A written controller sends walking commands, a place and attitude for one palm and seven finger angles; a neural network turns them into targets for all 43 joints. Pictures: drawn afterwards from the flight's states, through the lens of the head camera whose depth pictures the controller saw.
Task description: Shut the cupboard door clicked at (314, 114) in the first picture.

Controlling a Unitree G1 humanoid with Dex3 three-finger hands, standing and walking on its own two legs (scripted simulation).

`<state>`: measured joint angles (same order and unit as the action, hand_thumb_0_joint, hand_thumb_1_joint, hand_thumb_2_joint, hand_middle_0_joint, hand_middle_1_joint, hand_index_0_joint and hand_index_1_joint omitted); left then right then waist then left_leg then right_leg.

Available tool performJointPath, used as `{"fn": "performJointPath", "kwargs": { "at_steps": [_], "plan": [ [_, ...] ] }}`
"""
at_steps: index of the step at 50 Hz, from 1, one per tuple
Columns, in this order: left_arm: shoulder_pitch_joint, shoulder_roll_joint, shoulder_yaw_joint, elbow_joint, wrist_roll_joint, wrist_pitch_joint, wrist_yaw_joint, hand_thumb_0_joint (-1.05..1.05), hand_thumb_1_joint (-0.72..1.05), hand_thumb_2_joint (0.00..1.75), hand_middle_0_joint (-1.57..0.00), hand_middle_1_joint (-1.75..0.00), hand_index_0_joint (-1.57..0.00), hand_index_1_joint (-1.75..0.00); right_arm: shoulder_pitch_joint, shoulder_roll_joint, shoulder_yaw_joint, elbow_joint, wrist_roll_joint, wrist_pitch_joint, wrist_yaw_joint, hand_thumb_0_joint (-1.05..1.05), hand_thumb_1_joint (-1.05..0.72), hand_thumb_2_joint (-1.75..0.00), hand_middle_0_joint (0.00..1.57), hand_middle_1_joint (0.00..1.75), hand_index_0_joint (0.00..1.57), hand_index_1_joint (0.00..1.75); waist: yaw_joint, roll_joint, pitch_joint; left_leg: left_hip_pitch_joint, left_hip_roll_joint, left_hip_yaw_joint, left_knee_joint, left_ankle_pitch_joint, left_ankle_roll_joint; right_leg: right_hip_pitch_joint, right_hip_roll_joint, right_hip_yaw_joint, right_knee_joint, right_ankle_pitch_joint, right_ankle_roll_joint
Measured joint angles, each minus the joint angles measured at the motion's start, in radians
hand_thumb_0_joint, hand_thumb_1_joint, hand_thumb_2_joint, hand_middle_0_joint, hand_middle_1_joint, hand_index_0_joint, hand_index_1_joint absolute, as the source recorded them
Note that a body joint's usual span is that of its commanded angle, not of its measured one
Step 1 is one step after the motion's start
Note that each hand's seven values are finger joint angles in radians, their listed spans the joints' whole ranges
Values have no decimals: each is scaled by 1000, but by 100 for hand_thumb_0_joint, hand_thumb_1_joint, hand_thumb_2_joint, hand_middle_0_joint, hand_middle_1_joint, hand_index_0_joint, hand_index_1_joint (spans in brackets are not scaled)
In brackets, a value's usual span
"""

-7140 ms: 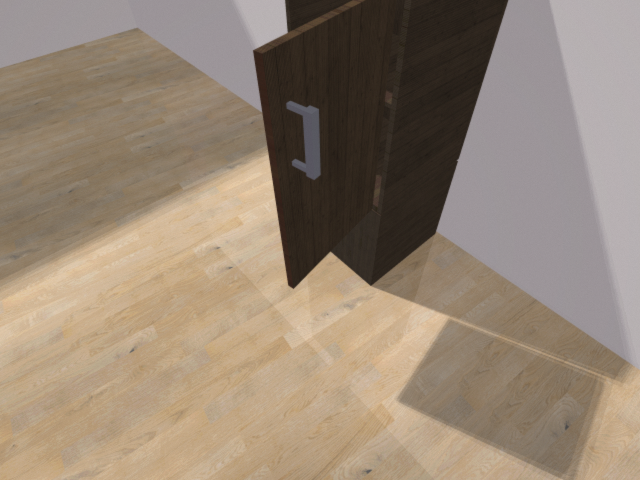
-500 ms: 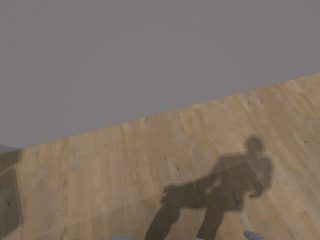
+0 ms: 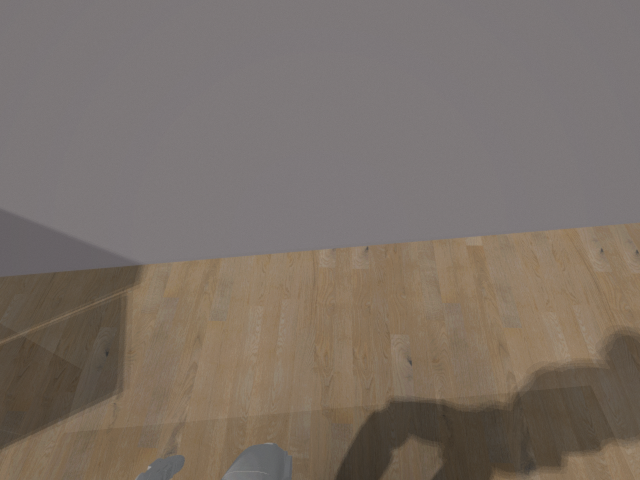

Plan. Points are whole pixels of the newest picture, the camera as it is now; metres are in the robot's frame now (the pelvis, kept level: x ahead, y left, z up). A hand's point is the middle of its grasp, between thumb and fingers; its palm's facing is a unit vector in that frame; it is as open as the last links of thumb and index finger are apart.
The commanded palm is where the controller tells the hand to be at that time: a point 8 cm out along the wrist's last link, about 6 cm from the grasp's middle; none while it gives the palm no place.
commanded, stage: walk to a spot facing it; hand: left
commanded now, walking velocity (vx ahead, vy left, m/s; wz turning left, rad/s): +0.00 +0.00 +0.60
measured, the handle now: out of the picture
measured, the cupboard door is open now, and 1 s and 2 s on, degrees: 100 100 100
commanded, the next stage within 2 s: none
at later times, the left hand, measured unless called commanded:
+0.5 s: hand out of the picture +0.03 +0.25 -0.16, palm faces +0.30 -0.92 -0.27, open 7.4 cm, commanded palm none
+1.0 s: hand out of the picture -0.11 +0.18 -0.18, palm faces +0.64 -0.73 -0.22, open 7.3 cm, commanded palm none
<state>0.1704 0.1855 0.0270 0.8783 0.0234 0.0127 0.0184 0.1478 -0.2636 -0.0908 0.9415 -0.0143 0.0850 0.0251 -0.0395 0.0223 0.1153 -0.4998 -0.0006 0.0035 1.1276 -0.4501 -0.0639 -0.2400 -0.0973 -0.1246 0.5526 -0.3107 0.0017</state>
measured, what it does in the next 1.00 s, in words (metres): steps on the spot, turning left: left foot, then right foot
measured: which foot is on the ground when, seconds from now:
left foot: up 0.00-0.18, down 0.20-0.60, up 0.62-0.98, down 1.00-1.00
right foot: down 0.00-0.20, up 0.22-0.58, down 0.60-1.00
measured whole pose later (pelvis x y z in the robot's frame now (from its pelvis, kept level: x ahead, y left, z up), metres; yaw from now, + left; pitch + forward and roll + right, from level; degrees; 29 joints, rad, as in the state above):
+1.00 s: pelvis +0.03 +0.02 -0.01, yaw +38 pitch +1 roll +1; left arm 0.33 0.25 0.07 1.00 0.03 -0.02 -0.02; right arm 0.10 -0.25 -0.06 0.92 -0.02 0.03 0.05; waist 0.03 -0.06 0.09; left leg -0.30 0.03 0.14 0.56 -0.34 0.00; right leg -0.15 -0.22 -0.29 0.59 -0.40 0.08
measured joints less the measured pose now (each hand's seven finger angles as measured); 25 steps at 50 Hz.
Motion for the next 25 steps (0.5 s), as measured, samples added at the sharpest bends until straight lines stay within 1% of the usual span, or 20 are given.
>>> {"fn": "performJointPath", "kwargs": {
  "at_steps": [3, 7, 9, 10, 11, 12, 13, 15, 17, 19, 21, 25],
  "plan": [
    [17, -4, -2, 8, 2, -1, -3, 0, 90, 90, -20, -30, -20, -30, -9, 9, 8, -3, 2, -2, 6, 1, -91, -89, 20, 30, 20, 30, 4, -29, 1, 40, 19, 42, -124, 3, -9, 24, -27, -39, -26, 7, 4],
    [34, 9, 6, 17, 6, -4, -7, 0, 90, 90, -20, -30, -20, -30, -32, 20, 20, -9, 6, -8, 10, 1, -91, -89, 20, 30, 20, 30, 27, -60, 8, 120, 22, 79, -337, 9, 1, 25, -57, -92, 3, -17, 16],
    [46, 24, 14, 24, 3, -2, -10, 0, 90, 90, -20, -30, -20, -30, -42, 22, 25, -20, 5, -18, 10, 1, -91, -89, 20, 30, 20, 30, 34, -72, 5, 174, 17, 97, -467, 78, 12, 12, -74, -117, 51, -45, 29],
    [57, 31, 19, 25, -1, 2, -13, 0, 90, 90, -20, -30, -20, -30, -43, 18, 27, -30, 3, -26, 12, 1, -91, -89, 20, 30, 20, 30, 36, -69, -4, 201, 19, 97, -536, 158, 36, -8, -80, -127, 97, -66, 36],
    [57, 44, 24, 31, -6, 11, -14, 0, 90, 90, -20, -30, -20, -30, -48, 22, 25, -35, 0, -37, 10, 0, -91, -89, 20, 30, 20, 30, 35, -80, -5, 188, 9, 91, -526, 178, 70, -42, -86, -106, 180, -130, 53],
    [53, 57, 29, 37, -6, 26, -13, 0, 90, 90, -20, -30, -20, -30, -53, 27, 27, -40, -1, -45, 7, 0, -91, -89, 20, 30, 20, 30, 39, -89, -2, 174, 4, 86, -500, 165, 90, -84, -75, -62, 280, -196, 62],
    [46, 68, 34, 46, -5, 39, -9, 0, 90, 90, -20, -30, -20, -30, -53, 31, 30, -44, -2, -52, 3, 0, -91, -89, 20, 30, 20, 30, 41, -91, -2, 168, 2, 78, -488, 149, 99, -124, -57, -21, 376, -231, 67],
    [32, 82, 42, 60, -6, 53, -7, 0, 90, 90, -20, -30, -20, -30, -43, 38, 33, -49, -4, -59, -10, 0, -91, -89, 20, 30, 20, 30, 42, -86, -10, 172, 1, 57, -503, 145, 101, -190, -26, 32, 511, -220, 75],
    [19, 89, 48, 61, -5, 56, -10, 1, 91, 90, -20, -29, -20, -30, -32, 41, 37, -46, -6, -59, -18, 0, -91, -89, 20, 30, 20, 30, 44, -78, -15, 188, -2, 39, -544, 169, 92, -230, -11, 66, 563, -167, 80],
    [7, 91, 50, 51, -6, 54, -14, 1, 91, 90, -20, -29, -20, -30, -21, 42, 40, -39, -7, -56, -21, 0, -91, -89, 20, 30, 20, 30, 45, -66, -19, 202, -4, 20, -581, 194, 92, -245, -3, 88, 548, -131, 82],
    [-3, 89, 49, 39, -6, 50, -15, 1, 91, 90, -19, -29, -19, -30, -9, 42, 40, -32, -8, -53, -21, 0, -91, -89, 20, 30, 20, 30, 43, -53, -23, 209, -6, 1, -606, 212, 91, -242, 5, 103, 496, -117, 82],
    [-28, 80, 44, 16, -8, 45, -16, 0, 91, 90, -19, -29, -19, -30, 15, 43, 36, -21, -11, -42, -16, 0, -90, -89, 20, 30, 20, 30, 27, -27, -27, 199, -10, -49, -614, 228, 75, -191, 27, 113, 335, -118, 77]
  ]
}}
